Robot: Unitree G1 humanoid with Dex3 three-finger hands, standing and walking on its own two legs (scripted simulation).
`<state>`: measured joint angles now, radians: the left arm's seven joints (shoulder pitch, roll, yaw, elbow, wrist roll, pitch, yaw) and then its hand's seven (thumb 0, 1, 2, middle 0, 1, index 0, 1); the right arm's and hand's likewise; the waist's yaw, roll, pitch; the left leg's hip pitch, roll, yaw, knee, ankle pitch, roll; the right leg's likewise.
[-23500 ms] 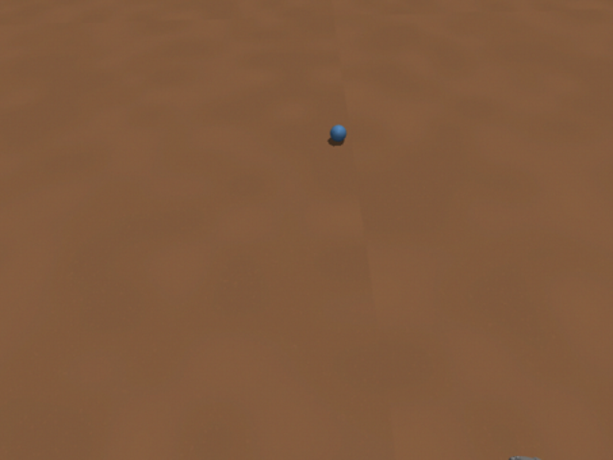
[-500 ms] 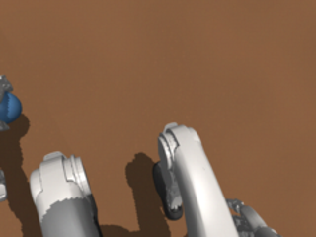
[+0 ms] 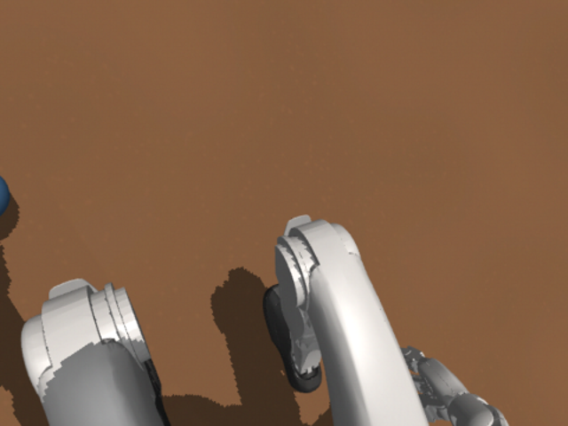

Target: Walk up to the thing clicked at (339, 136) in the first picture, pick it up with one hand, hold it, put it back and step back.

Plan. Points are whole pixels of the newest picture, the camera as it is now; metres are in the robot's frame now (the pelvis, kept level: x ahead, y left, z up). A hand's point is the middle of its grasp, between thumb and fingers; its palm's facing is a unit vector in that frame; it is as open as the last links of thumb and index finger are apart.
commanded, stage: rest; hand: left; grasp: from above
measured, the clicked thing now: out of the picture +0.45 +0.32 -0.24
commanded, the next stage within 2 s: open in 0.94 s
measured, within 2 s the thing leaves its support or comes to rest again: rests again in 1.34 s
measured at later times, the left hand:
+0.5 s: hand out of the picture +0.44 +0.32 -0.23, palm faces -0.45 -0.13 -0.89, open 11.0 cm
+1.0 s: hand out of the picture +0.44 +0.32 -0.24, palm faces -0.44 -0.13 -0.89, open 11.0 cm
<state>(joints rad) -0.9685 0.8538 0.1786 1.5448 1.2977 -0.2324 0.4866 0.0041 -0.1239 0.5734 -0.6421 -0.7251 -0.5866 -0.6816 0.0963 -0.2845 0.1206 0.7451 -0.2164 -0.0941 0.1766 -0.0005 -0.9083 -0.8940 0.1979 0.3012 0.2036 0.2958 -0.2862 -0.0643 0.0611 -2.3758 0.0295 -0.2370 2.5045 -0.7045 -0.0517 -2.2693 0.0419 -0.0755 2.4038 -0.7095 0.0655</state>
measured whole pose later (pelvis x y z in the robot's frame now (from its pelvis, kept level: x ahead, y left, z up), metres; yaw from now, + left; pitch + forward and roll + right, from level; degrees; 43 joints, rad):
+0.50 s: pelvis +0.00 +0.00 -0.01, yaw -2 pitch +29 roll -11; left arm -0.99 0.93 0.19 1.64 1.31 -0.23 0.54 0.00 -0.13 0.58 -0.64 -0.73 -0.59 -0.68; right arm 0.08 -0.30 0.17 0.73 -0.25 -0.14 0.21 0.00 -0.91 -0.90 0.20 0.30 0.20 0.30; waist -0.32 -0.09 0.10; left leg -2.37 0.03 -0.27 2.54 -0.71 -0.05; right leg -2.26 0.06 -0.10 2.42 -0.69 0.07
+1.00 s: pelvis -0.01 +0.01 -0.01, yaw -3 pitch +28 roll -13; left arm -1.02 0.97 0.14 1.72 1.31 -0.24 0.60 0.00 -0.14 0.56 -0.68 -0.70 -0.62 -0.66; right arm 0.07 -0.32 0.24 0.71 -0.27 -0.19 0.23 0.00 -0.91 -0.90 0.20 0.30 0.20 0.30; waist -0.34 -0.11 0.12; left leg -2.37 0.03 -0.29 2.56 -0.71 -0.04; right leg -2.24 0.07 -0.11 2.40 -0.69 0.07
